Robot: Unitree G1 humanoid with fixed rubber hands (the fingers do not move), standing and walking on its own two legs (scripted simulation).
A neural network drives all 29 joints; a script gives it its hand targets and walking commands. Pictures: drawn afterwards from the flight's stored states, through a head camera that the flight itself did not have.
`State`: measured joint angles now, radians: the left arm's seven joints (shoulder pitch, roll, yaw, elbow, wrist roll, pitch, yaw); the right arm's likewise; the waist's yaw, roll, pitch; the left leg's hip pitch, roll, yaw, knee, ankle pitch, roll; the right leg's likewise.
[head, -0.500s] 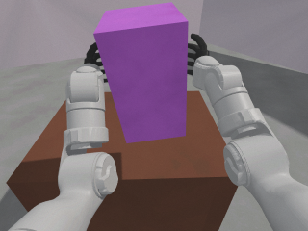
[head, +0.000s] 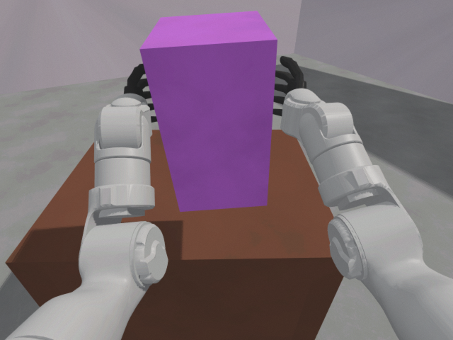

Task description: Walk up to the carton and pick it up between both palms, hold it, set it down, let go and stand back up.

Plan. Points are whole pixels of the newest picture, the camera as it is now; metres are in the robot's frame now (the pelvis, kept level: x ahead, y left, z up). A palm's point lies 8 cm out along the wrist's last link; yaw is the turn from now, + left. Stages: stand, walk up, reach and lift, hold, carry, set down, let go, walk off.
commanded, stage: hold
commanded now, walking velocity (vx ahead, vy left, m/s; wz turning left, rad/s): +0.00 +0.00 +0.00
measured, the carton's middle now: (216, 116) +0.40 +0.00 +0.27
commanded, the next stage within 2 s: none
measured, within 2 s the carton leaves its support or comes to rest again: neither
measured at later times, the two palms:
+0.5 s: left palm (134, 108) +0.38 +0.13 +0.30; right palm (293, 100) +0.37 -0.12 +0.31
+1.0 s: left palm (132, 105) +0.38 +0.14 +0.31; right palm (292, 97) +0.37 -0.12 +0.32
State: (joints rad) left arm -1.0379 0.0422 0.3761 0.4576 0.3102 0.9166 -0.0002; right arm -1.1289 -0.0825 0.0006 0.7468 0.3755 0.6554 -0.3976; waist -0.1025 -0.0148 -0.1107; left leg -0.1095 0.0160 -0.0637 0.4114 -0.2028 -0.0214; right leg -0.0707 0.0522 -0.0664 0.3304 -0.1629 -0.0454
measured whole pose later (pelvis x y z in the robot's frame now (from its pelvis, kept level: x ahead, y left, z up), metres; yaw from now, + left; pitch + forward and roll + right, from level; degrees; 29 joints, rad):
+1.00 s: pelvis +0.00 +0.01 +0.00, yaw +0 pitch -6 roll -1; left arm -1.02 0.02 0.38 0.42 0.31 0.92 0.01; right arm -1.13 -0.10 0.01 0.74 0.39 0.67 -0.40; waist -0.11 0.00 -0.12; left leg -0.10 0.01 -0.07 0.42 -0.22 -0.01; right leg -0.05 0.06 -0.05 0.32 -0.16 -0.04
